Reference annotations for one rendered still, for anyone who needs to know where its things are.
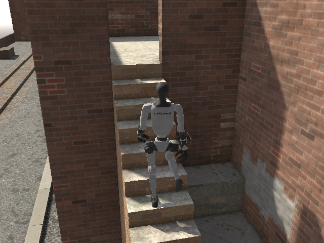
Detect stairs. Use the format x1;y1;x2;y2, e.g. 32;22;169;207
111;63;201;243

